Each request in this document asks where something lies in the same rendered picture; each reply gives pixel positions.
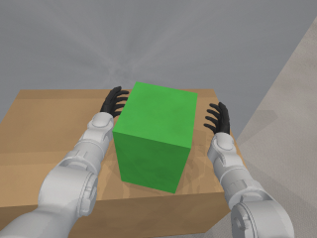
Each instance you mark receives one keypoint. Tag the pedestal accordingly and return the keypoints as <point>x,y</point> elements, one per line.
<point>43,125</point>

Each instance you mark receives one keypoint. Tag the robot left hand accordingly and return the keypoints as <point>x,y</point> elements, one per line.
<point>109,105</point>

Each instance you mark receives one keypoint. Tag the left robot forearm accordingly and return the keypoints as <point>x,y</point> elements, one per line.
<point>90,150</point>

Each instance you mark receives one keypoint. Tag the carton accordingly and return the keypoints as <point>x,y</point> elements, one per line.
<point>153,135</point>

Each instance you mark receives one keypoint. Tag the right robot upper arm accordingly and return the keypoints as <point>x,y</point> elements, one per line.
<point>260,219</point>

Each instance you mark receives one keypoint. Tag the right robot forearm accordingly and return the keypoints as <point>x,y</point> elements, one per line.
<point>228,167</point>

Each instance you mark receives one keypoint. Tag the robot right hand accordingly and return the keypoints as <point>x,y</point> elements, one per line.
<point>223,121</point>

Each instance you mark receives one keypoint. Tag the left robot upper arm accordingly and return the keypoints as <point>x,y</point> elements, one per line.
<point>67,195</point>

